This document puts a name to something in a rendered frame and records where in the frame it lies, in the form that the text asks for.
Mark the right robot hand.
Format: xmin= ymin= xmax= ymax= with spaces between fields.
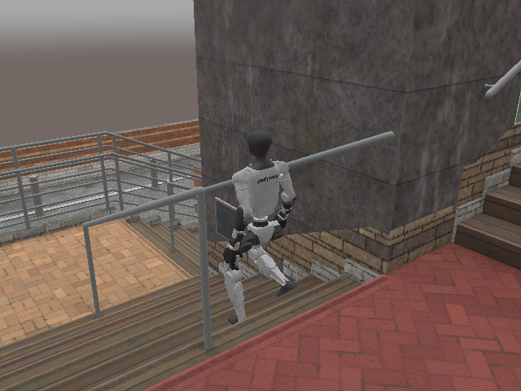
xmin=273 ymin=215 xmax=287 ymax=229

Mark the left robot hand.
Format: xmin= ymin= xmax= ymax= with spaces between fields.
xmin=223 ymin=247 xmax=243 ymax=270

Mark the robot right forearm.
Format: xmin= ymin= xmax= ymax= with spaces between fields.
xmin=278 ymin=198 xmax=296 ymax=221

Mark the left robot upper arm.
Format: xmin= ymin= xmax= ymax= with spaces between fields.
xmin=232 ymin=168 xmax=252 ymax=218

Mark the robot right shin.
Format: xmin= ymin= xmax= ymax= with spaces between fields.
xmin=254 ymin=247 xmax=289 ymax=286

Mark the right robot foot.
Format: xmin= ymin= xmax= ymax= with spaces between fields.
xmin=277 ymin=280 xmax=297 ymax=297

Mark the robot left forearm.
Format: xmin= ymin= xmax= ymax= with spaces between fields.
xmin=228 ymin=207 xmax=247 ymax=251

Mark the right robot upper arm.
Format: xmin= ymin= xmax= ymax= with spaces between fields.
xmin=273 ymin=160 xmax=296 ymax=202

